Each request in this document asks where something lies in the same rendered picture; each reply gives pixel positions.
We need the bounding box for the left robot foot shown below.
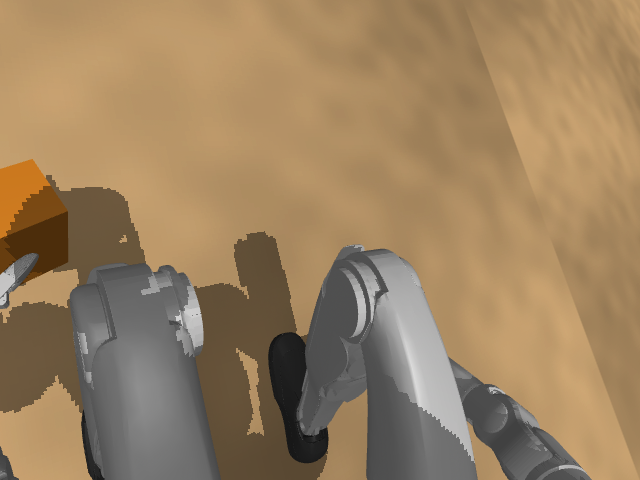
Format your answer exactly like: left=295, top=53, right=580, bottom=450
left=82, top=409, right=105, bottom=480

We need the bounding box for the carton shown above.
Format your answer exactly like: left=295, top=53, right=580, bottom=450
left=0, top=159, right=68, bottom=285

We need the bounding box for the left robot hand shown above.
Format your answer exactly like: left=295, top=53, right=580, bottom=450
left=0, top=253, right=39, bottom=309

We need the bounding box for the right robot hand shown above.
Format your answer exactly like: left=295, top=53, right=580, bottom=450
left=448, top=357, right=484, bottom=403

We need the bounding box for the left robot arm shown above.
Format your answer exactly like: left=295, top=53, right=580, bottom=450
left=0, top=447, right=19, bottom=480

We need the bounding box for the right robot foot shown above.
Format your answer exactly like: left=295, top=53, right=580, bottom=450
left=268, top=332, right=328, bottom=463

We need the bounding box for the right robot arm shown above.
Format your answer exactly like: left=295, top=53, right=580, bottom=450
left=462, top=384, right=592, bottom=480

